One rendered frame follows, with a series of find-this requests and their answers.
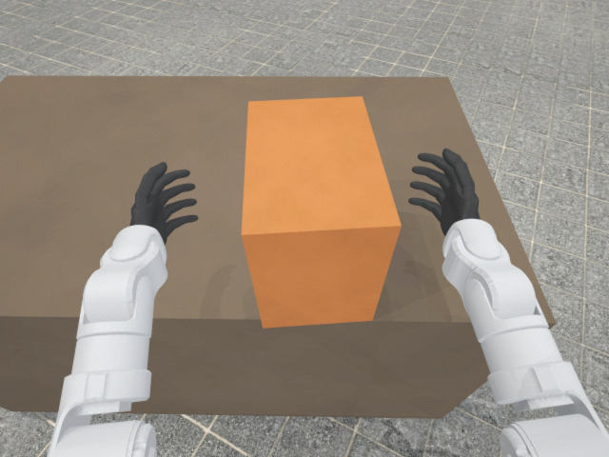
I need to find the robot right hand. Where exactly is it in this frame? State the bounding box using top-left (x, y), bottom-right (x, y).
top-left (408, 149), bottom-right (481, 236)

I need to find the pedestal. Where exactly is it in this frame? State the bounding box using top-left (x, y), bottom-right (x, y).
top-left (0, 75), bottom-right (556, 419)

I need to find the robot left upper arm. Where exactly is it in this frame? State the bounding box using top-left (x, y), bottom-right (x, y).
top-left (52, 420), bottom-right (157, 457)

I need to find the carton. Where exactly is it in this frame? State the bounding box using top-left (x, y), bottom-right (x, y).
top-left (242, 96), bottom-right (402, 328)

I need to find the robot right upper arm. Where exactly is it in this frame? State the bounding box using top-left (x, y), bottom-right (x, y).
top-left (500, 414), bottom-right (609, 457)

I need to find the robot left forearm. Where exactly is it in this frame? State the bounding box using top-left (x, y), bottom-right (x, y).
top-left (47, 225), bottom-right (167, 457)

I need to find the robot right forearm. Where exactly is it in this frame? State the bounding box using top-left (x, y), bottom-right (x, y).
top-left (442, 219), bottom-right (609, 442)

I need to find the robot left hand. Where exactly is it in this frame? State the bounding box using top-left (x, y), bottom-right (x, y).
top-left (129, 162), bottom-right (198, 244)

